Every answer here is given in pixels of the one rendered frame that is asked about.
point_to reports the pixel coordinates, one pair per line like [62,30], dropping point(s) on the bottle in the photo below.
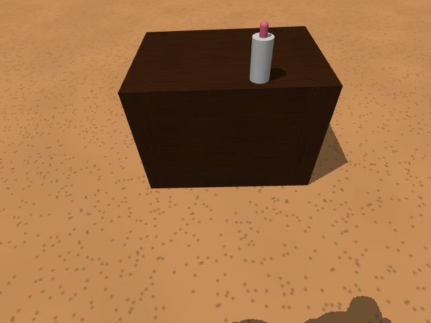
[261,54]

